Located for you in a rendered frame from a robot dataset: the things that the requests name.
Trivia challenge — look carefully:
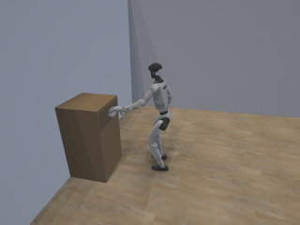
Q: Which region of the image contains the left robot upper arm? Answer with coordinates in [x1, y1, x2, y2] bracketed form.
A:
[142, 83, 159, 107]

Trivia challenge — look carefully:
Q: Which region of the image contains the left robot hand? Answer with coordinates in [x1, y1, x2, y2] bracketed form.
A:
[109, 106, 125, 119]

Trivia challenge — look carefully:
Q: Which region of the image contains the drawer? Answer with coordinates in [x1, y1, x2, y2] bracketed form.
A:
[98, 99, 118, 131]

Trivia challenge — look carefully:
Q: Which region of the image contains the handle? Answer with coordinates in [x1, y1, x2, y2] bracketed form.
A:
[107, 112, 117, 117]

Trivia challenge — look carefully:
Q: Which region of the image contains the humanoid robot torso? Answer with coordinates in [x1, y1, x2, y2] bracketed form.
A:
[153, 81, 172, 124]

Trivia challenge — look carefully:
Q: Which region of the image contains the cabinet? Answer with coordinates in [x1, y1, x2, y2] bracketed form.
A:
[54, 93, 122, 183]

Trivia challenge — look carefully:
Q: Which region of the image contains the right robot upper arm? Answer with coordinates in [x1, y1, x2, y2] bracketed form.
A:
[162, 79, 173, 99]

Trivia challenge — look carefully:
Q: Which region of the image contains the robot right foot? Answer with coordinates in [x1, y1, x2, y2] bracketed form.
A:
[151, 154, 167, 160]

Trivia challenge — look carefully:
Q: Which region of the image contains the left robot forearm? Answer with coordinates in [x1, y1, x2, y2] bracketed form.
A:
[121, 99, 143, 113]

